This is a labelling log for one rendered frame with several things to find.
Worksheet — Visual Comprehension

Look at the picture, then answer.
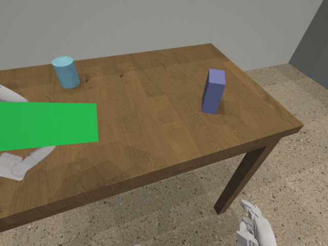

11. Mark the table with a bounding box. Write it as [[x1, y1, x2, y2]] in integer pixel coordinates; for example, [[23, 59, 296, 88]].
[[0, 43, 304, 233]]

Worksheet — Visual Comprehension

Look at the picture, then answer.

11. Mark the sponge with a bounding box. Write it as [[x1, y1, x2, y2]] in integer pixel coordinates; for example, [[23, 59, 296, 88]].
[[0, 102, 98, 151]]

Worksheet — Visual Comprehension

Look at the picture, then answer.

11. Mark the robot right hand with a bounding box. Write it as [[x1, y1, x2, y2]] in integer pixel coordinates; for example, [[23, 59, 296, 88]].
[[237, 200, 277, 246]]

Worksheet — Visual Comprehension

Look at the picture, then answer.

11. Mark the robot left hand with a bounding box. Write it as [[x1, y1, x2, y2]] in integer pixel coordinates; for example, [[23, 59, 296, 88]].
[[0, 85, 56, 181]]

